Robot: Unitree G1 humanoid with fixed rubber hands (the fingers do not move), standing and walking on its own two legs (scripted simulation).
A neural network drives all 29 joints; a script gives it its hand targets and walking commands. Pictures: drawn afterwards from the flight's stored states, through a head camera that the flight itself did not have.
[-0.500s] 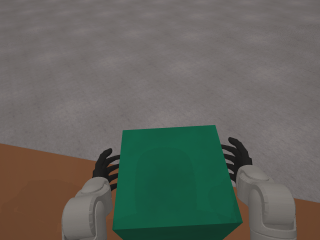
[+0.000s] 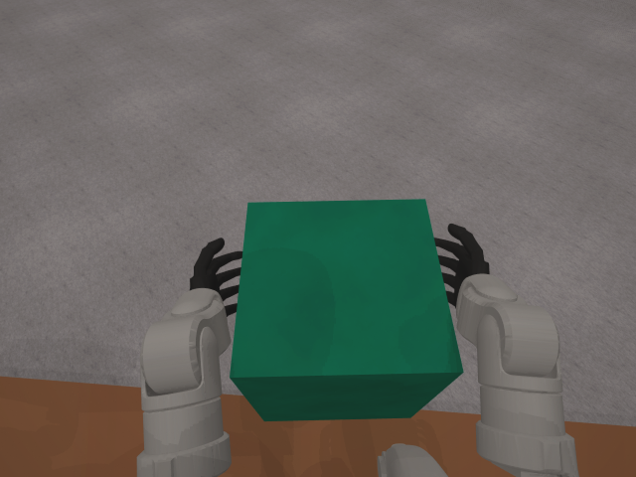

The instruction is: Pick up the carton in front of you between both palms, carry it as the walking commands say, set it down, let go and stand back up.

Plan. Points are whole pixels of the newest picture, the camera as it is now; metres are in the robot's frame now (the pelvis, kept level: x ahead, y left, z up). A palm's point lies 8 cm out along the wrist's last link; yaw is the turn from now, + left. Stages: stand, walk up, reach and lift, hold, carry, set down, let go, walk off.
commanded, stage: carry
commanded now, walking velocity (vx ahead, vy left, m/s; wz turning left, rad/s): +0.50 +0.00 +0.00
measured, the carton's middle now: (337, 320) +0.32 -0.02 +0.00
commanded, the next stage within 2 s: none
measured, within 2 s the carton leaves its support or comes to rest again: neither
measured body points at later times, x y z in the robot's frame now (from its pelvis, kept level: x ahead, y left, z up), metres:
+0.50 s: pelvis +0.34 -0.04 +0.00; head +0.41 -0.04 +0.44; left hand +0.68 +0.15 +0.08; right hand +0.71 -0.15 +0.08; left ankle +0.36 +0.10 -0.68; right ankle +0.31 -0.09 -0.73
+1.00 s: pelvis +0.70 +0.02 -0.10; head +0.77 +0.03 +0.34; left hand +1.03 +0.19 -0.06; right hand +1.07 -0.11 -0.05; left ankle +0.68 +0.04 -0.83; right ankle +0.77 -0.13 -0.75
